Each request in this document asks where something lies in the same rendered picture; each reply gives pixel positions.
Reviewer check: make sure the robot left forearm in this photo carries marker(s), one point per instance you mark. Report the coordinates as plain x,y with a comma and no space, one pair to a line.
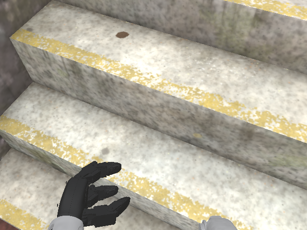
66,223

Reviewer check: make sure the robot right shin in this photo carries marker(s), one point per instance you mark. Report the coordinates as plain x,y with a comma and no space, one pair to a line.
216,217

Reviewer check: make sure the right robot thigh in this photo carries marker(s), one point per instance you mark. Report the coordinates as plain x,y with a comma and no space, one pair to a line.
217,224

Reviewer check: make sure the left robot hand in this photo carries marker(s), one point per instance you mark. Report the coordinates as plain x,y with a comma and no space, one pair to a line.
78,196

